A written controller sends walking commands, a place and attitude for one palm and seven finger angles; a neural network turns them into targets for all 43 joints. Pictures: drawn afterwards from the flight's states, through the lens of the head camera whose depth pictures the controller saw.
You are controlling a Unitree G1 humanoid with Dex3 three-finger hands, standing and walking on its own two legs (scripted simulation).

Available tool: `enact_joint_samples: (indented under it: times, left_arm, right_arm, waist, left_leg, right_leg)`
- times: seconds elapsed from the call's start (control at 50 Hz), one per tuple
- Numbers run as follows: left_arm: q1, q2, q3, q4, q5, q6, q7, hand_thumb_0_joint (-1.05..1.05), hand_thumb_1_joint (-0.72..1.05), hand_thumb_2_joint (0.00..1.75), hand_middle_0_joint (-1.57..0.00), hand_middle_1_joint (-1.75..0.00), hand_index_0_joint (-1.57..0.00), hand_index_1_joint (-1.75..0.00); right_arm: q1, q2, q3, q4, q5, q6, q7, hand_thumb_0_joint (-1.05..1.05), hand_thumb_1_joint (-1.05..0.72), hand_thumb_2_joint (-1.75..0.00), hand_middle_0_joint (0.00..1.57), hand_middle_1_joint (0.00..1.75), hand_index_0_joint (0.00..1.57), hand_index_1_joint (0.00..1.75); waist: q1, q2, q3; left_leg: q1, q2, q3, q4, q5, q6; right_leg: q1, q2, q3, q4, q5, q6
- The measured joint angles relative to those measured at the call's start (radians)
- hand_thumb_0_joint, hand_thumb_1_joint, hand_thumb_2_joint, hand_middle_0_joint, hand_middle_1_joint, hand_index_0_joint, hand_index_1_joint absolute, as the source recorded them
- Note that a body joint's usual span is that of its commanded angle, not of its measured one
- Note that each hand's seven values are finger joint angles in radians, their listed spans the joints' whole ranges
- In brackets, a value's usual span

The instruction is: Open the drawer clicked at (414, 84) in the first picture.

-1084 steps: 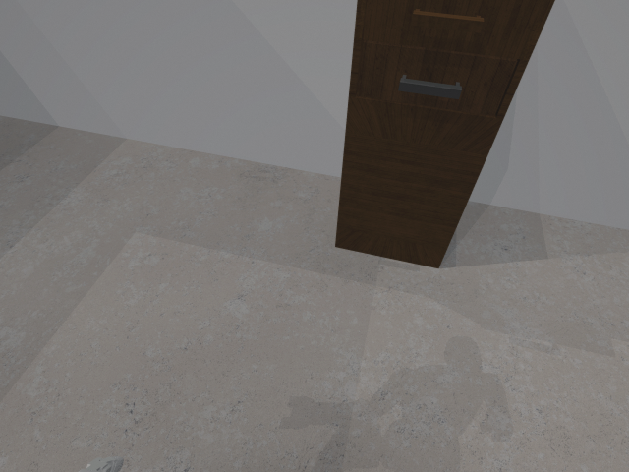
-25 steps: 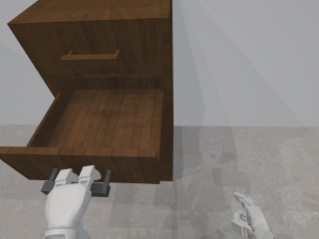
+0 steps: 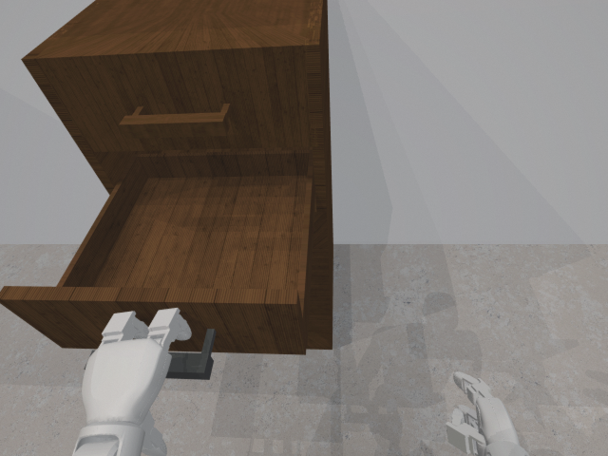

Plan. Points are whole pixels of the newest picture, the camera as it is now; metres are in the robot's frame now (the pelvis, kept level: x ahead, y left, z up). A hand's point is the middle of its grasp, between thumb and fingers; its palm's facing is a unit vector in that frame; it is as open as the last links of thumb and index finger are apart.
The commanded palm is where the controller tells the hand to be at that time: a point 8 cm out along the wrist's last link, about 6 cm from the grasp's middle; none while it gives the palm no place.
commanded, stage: lift the hand off the handle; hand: left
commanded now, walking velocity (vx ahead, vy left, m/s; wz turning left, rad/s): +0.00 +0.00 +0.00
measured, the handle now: (155, 349) +0.23 +0.24 +0.01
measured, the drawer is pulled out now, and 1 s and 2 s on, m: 0.30 0.30 0.30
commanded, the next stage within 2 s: draw the hand back to the body in 1.02 s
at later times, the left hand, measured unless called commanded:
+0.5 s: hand (131, 359) +0.19 +0.23 +0.08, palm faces +0.06 -0.11 -0.99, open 13.0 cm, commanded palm +0.16 +0.22 +0.16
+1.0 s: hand (106, 304) +0.21 +0.22 +0.17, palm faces +0.20 -0.10 -0.98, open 13.8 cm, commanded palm +0.16 +0.22 +0.22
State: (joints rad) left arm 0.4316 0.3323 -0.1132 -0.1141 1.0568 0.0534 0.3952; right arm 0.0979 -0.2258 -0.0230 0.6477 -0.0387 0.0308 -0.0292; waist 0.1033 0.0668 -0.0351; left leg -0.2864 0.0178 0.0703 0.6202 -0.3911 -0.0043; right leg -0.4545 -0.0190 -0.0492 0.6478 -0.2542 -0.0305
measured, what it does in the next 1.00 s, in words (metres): stands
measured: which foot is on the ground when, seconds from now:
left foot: down 0.00-1.00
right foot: down 0.00-1.00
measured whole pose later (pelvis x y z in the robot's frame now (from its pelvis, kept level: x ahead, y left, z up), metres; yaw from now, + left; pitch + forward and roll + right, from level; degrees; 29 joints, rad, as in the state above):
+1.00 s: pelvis +0.00 +0.01 +0.02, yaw +0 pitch -4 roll +0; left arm 0.32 0.48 -0.04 -0.53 0.88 0.23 0.03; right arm 0.03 -0.28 0.05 0.61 0.03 0.13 0.03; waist 0.12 0.14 0.02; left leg -0.01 0.02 0.06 0.37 -0.28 0.00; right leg -0.17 -0.01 -0.06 0.40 -0.15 -0.02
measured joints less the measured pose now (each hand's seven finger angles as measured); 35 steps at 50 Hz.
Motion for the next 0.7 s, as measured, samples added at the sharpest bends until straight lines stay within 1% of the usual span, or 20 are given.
enact_joint_samples:
  times: [0.24, 0.44, 0.54, 0.62, 0.7]
  left_arm:
    - [-0.012, 0.021, -0.014, -0.082, -0.021, 0.009, -0.091, 0.00, -0.49, 0.30, -0.34, -1.21, -0.44, -1.22]
    - [-0.031, 0.057, -0.022, -0.157, -0.048, 0.022, -0.167, 0.00, -0.49, 0.30, -0.38, -1.23, -0.46, -1.23]
    - [-0.047, 0.066, -0.029, -0.194, -0.063, 0.041, -0.206, 0.00, -0.49, 0.30, -0.40, -1.24, -0.47, -1.25]
    - [-0.068, 0.070, -0.019, -0.254, -0.074, 0.055, -0.213, 0.00, -0.49, 0.30, -0.41, -1.24, -0.43, -1.24]
    - [-0.128, 0.074, 0.000, -0.296, -0.082, 0.103, -0.239, 0.00, -0.49, 0.30, -0.38, -1.22, -0.38, -1.22]
  right_arm:
    - [-0.018, -0.002, 0.011, 0.003, -0.001, -0.001, 0.008, 0.01, -0.90, -0.90, 0.20, 0.30, 0.20, 0.30]
    - [-0.039, 0.001, 0.029, 0.006, 0.006, 0.011, 0.016, 0.01, -0.90, -0.90, 0.20, 0.30, 0.20, 0.30]
    - [-0.045, -0.002, 0.035, 0.005, 0.012, 0.019, 0.023, 0.01, -0.90, -0.90, 0.20, 0.30, 0.20, 0.30]
    - [-0.047, -0.006, 0.042, 0.004, 0.016, 0.029, 0.029, 0.01, -0.90, -0.90, 0.20, 0.30, 0.20, 0.30]
    - [-0.062, -0.008, 0.053, 0.011, 0.031, 0.055, 0.041, 0.01, -0.90, -0.90, 0.20, 0.30, 0.20, 0.30]
  waist:
    - [0.028, 0.018, 0.027]
    - [0.047, 0.032, 0.046]
    - [0.053, 0.041, 0.052]
    - [0.056, 0.047, 0.051]
    - [0.048, 0.051, 0.052]
  left_leg:
    - [0.096, -0.004, -0.009, -0.087, 0.036, 0.005]
    - [0.174, -0.007, -0.012, -0.162, 0.069, 0.009]
    - [0.204, -0.009, -0.015, -0.192, 0.083, 0.010]
    - [0.228, -0.010, -0.015, -0.214, 0.093, 0.012]
    - [0.253, -0.012, -0.015, -0.240, 0.106, 0.012]
  right_leg:
    - [0.103, 0.000, -0.009, -0.090, 0.033, 0.006]
    - [0.186, 0.001, -0.013, -0.169, 0.066, 0.012]
    - [0.219, 0.000, -0.015, -0.203, 0.081, 0.015]
    - [0.244, 0.001, -0.015, -0.226, 0.091, 0.017]
    - [0.266, 0.000, -0.015, -0.245, 0.101, 0.017]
